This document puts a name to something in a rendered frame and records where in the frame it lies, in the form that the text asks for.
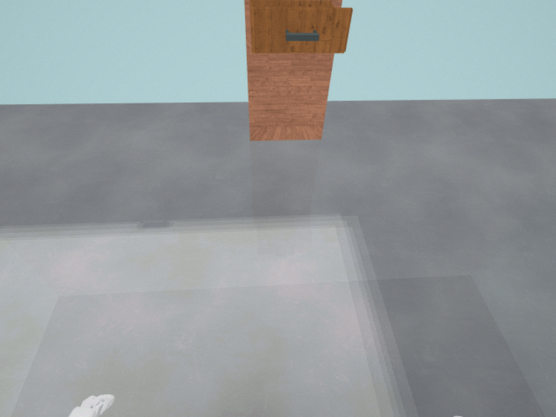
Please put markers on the drawer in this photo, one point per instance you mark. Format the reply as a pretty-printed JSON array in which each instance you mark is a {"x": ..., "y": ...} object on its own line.
[{"x": 271, "y": 18}]

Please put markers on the cabinet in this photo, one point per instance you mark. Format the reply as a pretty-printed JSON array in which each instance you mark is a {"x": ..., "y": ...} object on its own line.
[{"x": 287, "y": 92}]

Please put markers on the handle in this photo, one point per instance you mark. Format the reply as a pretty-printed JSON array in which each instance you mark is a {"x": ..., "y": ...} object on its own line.
[{"x": 302, "y": 36}]

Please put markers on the left robot hand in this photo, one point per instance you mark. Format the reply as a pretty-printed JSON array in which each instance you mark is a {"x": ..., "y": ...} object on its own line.
[{"x": 93, "y": 406}]

